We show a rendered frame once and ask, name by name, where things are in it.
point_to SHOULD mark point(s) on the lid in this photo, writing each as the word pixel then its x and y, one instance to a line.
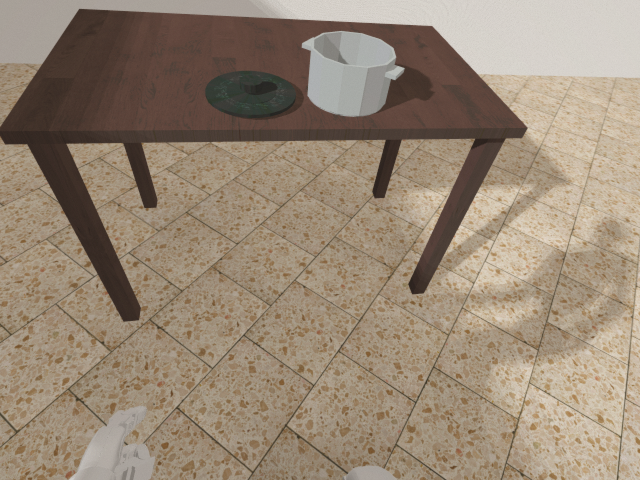
pixel 276 97

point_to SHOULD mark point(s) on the table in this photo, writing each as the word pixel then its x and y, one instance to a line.
pixel 140 77

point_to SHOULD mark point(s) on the knob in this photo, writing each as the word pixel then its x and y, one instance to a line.
pixel 251 84

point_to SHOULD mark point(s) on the pot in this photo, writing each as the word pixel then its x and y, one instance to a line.
pixel 350 72

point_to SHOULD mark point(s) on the robot left hand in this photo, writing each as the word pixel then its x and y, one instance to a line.
pixel 131 462

